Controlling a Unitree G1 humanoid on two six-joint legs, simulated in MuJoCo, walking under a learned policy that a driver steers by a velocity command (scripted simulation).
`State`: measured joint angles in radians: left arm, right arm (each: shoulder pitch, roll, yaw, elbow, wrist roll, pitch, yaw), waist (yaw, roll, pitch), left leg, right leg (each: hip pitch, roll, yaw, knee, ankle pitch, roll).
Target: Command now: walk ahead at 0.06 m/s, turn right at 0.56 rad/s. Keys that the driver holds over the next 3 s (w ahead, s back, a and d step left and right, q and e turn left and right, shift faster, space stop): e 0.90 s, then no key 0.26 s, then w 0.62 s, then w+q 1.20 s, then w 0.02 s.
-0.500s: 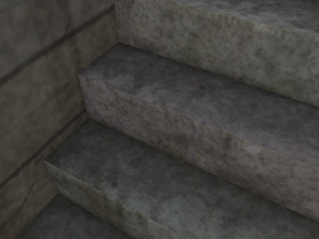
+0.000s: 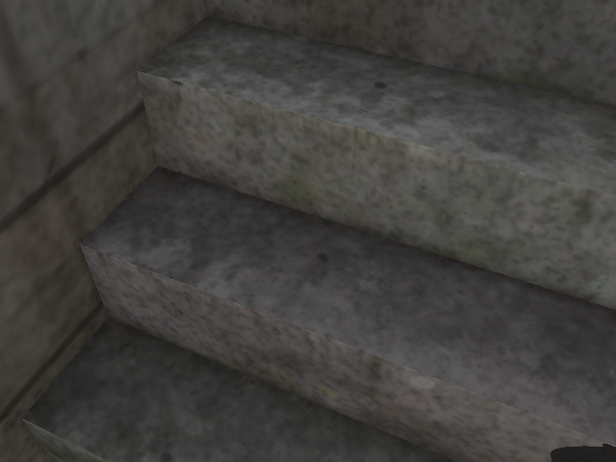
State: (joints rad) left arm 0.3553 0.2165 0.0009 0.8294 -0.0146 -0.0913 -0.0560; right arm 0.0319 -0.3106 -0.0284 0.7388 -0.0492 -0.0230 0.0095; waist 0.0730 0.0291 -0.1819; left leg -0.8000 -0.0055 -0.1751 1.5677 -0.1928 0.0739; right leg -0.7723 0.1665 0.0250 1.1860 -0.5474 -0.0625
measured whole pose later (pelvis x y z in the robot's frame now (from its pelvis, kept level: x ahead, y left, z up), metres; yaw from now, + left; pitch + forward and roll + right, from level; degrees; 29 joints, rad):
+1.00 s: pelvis +0.04 +0.08 +0.08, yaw -34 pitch +7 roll -1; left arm 0.18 0.22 0.03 0.70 0.02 -0.03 -0.01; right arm 0.11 -0.27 -0.02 0.76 -0.03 -0.06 -0.01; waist 0.07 0.01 -0.11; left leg -0.89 -0.01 -0.10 1.57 -0.20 -0.11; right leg -0.55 0.09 0.02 0.66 -0.24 -0.10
